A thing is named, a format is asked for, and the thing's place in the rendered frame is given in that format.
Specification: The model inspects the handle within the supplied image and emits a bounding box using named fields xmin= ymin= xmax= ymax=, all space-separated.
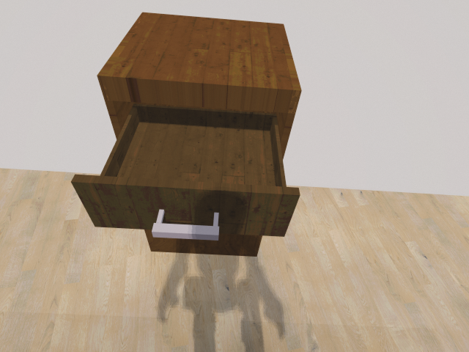
xmin=152 ymin=209 xmax=219 ymax=241

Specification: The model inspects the drawer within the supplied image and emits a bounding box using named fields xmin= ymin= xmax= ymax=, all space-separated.
xmin=71 ymin=104 xmax=300 ymax=237

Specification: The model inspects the cabinet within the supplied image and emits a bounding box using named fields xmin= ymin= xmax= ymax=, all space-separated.
xmin=97 ymin=12 xmax=302 ymax=257

